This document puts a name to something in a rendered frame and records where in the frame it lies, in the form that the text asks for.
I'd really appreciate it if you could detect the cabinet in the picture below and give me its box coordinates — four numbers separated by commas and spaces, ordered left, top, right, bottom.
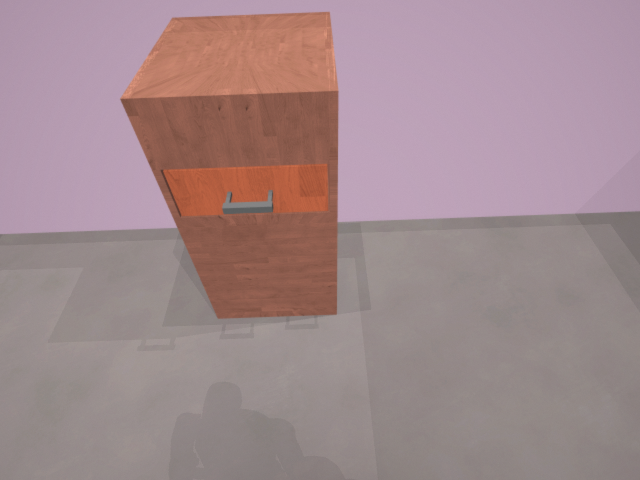
120, 12, 338, 319

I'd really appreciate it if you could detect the drawer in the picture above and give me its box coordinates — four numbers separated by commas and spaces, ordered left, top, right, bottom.
163, 164, 328, 216

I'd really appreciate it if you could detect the handle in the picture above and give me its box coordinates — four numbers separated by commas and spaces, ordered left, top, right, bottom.
222, 190, 273, 214

